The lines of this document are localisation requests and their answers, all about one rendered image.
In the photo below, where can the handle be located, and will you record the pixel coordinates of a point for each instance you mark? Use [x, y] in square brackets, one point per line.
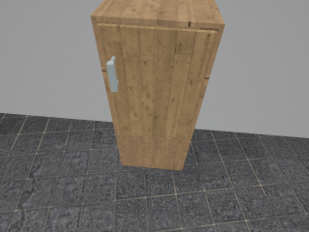
[111, 70]

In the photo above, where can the cupboard door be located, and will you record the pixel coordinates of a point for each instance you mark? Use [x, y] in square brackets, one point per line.
[161, 73]

